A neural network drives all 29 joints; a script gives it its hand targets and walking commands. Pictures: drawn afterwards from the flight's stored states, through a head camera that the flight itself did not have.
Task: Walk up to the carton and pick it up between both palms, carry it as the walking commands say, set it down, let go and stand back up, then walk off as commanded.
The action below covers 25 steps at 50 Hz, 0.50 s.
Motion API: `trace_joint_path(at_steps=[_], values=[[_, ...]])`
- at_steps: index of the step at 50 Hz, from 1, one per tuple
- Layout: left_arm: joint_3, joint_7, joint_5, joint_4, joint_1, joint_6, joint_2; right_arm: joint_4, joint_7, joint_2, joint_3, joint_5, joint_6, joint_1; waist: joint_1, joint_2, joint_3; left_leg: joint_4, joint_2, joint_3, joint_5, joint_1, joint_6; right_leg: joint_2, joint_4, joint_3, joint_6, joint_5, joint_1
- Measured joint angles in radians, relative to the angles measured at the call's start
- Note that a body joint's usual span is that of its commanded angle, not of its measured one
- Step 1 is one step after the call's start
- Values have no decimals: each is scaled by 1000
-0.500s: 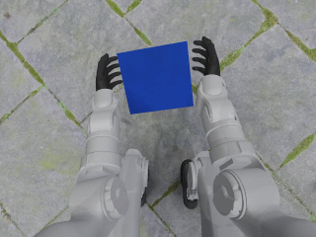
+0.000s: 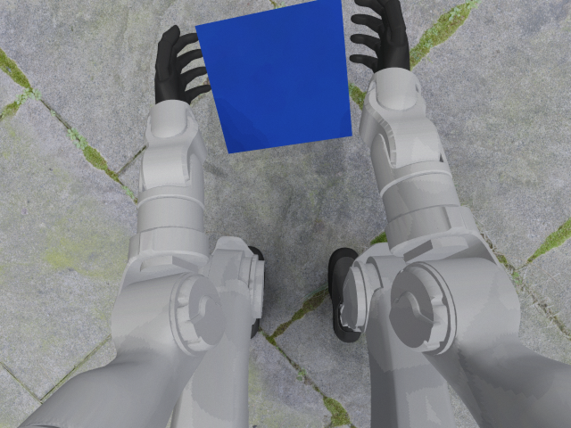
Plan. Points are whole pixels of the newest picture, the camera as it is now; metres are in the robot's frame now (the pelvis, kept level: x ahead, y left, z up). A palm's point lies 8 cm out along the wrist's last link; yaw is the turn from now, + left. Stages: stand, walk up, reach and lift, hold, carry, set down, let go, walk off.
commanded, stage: set down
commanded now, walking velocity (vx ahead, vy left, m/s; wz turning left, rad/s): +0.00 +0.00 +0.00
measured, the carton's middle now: (284, 74) +0.55 +0.04 -0.25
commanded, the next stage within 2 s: none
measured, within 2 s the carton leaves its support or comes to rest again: neither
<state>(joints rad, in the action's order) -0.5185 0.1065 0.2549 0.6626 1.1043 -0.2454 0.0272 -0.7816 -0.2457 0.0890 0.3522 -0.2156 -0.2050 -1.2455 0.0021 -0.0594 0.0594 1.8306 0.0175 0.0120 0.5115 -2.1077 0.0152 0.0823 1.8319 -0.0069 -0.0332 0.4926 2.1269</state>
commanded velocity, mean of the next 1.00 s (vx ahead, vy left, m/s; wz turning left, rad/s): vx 0.00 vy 0.00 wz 0.00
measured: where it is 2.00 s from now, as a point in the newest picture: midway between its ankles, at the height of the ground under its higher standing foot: (296, 309)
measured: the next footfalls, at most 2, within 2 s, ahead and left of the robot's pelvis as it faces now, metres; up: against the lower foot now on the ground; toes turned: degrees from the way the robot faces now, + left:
none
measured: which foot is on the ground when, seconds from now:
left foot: down 0.00-1.00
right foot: down 0.00-1.00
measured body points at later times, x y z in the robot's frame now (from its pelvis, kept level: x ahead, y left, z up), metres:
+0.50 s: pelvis -0.01 +0.00 -0.05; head +0.37 +0.02 +0.19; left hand +0.54 +0.19 -0.23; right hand +0.55 -0.07 -0.22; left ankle +0.11 +0.13 -0.43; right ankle +0.11 -0.10 -0.43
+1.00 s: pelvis +0.00 +0.01 -0.08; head +0.37 +0.03 +0.16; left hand +0.55 +0.20 -0.25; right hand +0.57 -0.07 -0.25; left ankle +0.11 +0.13 -0.43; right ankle +0.11 -0.10 -0.43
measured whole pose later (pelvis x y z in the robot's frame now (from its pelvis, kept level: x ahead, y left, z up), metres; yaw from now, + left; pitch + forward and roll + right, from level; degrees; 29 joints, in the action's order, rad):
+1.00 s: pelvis +0.00 +0.01 -0.08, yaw +0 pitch +39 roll +1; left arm -0.44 0.02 0.18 0.84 1.44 -0.27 0.22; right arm -0.92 -0.13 -0.11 0.28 -0.09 -0.22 -1.49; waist -0.03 -0.06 0.34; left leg 2.11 0.04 0.00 0.56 -2.24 0.02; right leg 0.08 2.11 -0.01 -0.01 0.55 2.25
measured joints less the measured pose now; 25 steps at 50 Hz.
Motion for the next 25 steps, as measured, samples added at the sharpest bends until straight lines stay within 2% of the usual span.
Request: trace_joint_path(at_steps=[17,25], values=[[15,-9,-12,6,149,-14,61,-30,22,-72,-8,40,-6,-171,0,-4,199,119,2,-6,14,-49,0,4,118,0,7,10,51],[82,-23,-57,81,276,-39,146,-45,29,-126,-52,90,-7,-190,-20,-4,291,174,6,-8,32,-50,0,4,175,0,8,29,54]])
